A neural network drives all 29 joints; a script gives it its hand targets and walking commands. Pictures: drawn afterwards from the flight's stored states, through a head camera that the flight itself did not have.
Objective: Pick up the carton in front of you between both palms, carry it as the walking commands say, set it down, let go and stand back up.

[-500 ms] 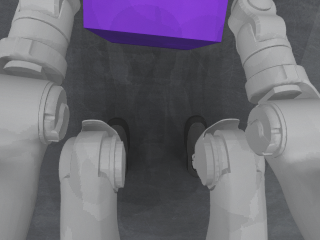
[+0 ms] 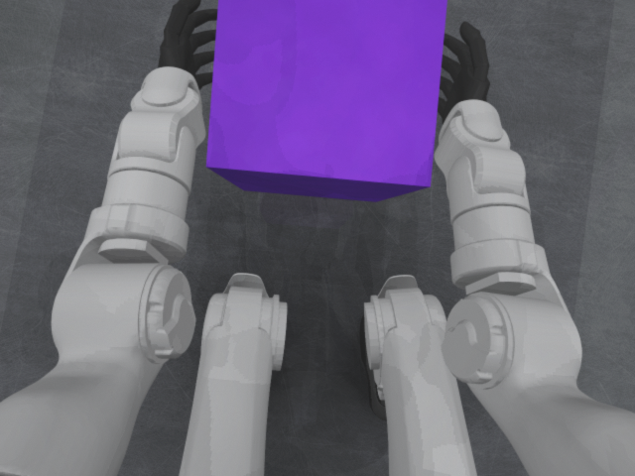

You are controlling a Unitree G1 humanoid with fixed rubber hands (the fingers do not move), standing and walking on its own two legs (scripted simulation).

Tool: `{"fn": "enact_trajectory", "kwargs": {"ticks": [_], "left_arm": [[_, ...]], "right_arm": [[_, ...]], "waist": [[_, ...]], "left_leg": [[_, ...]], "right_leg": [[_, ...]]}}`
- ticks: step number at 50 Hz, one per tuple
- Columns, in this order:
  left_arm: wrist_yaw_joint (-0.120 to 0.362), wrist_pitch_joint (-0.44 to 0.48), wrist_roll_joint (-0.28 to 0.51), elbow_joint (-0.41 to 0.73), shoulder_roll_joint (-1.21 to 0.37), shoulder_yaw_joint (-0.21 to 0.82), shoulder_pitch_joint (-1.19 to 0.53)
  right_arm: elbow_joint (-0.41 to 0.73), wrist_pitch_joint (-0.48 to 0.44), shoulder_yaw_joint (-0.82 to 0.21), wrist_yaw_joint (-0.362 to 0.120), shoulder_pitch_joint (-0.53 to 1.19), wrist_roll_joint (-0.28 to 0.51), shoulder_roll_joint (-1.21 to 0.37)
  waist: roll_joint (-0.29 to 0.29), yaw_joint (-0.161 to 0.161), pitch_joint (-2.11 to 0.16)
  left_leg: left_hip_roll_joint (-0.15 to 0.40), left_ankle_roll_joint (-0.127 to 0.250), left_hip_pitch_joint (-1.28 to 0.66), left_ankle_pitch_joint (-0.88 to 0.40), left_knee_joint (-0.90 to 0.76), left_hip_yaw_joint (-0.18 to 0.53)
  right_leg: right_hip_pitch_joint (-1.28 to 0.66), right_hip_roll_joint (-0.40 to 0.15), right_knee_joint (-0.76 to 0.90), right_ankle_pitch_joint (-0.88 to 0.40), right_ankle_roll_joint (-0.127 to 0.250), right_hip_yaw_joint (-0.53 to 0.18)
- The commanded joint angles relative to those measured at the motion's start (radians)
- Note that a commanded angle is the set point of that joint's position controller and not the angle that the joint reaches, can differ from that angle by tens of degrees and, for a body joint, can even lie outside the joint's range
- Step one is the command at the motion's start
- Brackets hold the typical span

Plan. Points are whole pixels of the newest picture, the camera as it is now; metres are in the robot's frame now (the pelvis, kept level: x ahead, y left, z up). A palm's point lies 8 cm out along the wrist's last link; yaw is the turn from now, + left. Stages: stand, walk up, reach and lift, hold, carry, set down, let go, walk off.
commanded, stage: reach and lift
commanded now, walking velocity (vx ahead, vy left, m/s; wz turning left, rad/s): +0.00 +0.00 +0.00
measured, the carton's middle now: (320, 109) +0.53 +0.01 -0.15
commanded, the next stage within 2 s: none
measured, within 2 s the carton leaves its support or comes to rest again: neither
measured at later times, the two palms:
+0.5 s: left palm (118, 42) +0.49 +0.16 +0.06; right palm (563, 74) +0.48 -0.14 +0.07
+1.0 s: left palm out of the picture +0.44 +0.15 +0.22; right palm out of the picture +0.44 -0.15 +0.23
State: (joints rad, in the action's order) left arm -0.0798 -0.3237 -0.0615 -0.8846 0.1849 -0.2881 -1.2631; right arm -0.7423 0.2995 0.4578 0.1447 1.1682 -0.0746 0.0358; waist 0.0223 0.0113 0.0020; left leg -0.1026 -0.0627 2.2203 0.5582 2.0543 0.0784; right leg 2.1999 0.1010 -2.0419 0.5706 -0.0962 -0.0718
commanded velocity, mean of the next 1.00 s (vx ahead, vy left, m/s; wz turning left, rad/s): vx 0.00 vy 0.00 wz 0.00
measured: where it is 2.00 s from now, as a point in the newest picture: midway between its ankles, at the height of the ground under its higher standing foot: (313, 381)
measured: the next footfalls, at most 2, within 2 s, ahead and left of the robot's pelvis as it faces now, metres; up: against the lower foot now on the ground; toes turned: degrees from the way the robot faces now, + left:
none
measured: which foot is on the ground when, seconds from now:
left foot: down 0.00-1.00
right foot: down 0.00-1.00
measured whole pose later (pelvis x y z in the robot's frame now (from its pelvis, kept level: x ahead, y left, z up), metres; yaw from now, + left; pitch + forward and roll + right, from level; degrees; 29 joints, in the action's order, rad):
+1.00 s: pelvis +0.06 +0.00 +0.26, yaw +1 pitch +28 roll +0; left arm -0.04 -0.33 -0.21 -0.65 -0.08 -0.36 -0.60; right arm -0.59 0.32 0.40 0.06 0.57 -0.20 -0.13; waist 0.01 0.00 -0.23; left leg -0.08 -0.04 1.19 0.43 1.14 0.12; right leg 1.19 0.09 -1.14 0.43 -0.04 -0.13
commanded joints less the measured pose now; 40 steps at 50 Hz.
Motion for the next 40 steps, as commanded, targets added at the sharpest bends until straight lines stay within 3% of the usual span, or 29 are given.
{"fn": "enact_trajectory", "kwargs": {"ticks": [1, 5, 9, 20, 27, 40], "left_arm": [[0.286, -0.005, 0.032, 0.016, -1.096, 0.289, -0.541], [0.294, -0.007, -0.029, -0.015, -1.089, 0.204, -0.558], [0.299, -0.014, -0.054, -0.006, -1.102, 0.183, -0.559], [0.311, -0.06, 0.026, 0.158, -1.247, 0.362, -0.469], [0.302, -0.051, 0.049, 0.191, -1.295, 0.43, -0.325], [0.289, -0.007, 0.005, 0.183, -1.32, 0.426, -0.059]], "right_arm": [[-0.02, 0.029, -0.393, -0.287, 0.676, 0.019, -0.969], [-0.054, 0.037, -0.329, -0.299, 0.684, -0.034, -0.979], [-0.048, 0.048, -0.335, -0.312, 0.691, -0.039, -1.014], [0.06, 0.093, -0.508, -0.342, 0.567, 0.034, -1.137], [0.077, 0.084, -0.571, -0.345, 0.412, 0.054, -1.174], [0.054, 0.041, -0.588, -0.334, 0.135, 0.013, -1.201]], "waist": [[-0.084, 0.018, -0.973], [-0.064, 0.009, -0.981], [-0.046, -0.008, -1.056], [-0.057, -0.006, -1.288], [-0.063, -0.004, -1.192], [-0.036, -0.008, -0.963]], "left_leg": [[-0.056, 0.035, -0.556, -0.154, -0.286, -0.17], [-0.06, 0.044, -0.571, -0.118, -0.359, -0.17], [-0.061, 0.049, -0.64, -0.113, -0.419, -0.172], [-0.067, 0.028, -0.937, -0.26, -0.546, -0.167], [-0.069, 0.022, -1.042, -0.304, -0.649, -0.142], [-0.061, 0.037, -1.256, -0.32, -0.895, -0.088]], "right_leg": [[-0.479, 0.073, 0.259, -0.152, 0.064, 0.191], [-0.521, 0.077, 0.336, -0.127, 0.066, 0.182], [-0.586, 0.078, 0.394, -0.121, 0.06, 0.18], [-0.81, 0.081, 0.521, -0.248, 0.052, 0.177], [-0.909, 0.083, 0.624, -0.291, 0.051, 0.151], [-1.161, 0.069, 0.878, -0.313, 0.058, 0.088]]}}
